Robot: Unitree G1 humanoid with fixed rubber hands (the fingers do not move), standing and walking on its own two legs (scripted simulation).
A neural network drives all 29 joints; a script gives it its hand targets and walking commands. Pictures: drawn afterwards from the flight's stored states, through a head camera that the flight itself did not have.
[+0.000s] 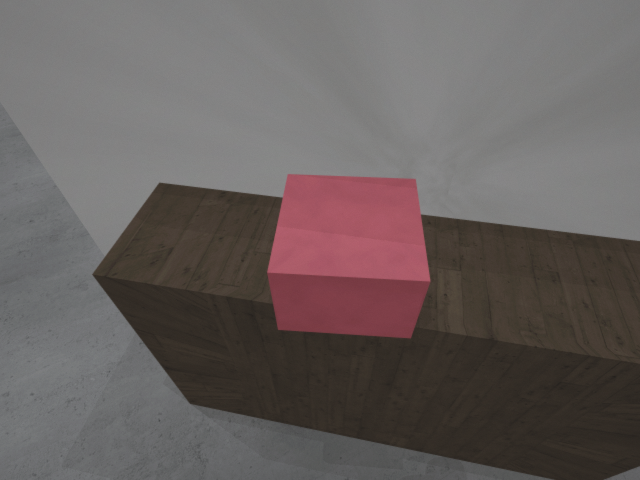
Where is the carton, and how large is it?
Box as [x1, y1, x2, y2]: [267, 174, 430, 337]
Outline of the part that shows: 288,174 267,271 278,329 410,337 430,281 415,179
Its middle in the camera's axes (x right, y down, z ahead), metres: +0.05 +0.03 +0.63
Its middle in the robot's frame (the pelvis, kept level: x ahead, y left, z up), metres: +0.45 -0.03 -0.01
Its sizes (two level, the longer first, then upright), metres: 0.215 0.209 0.156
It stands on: a pedestal, 0.69 m high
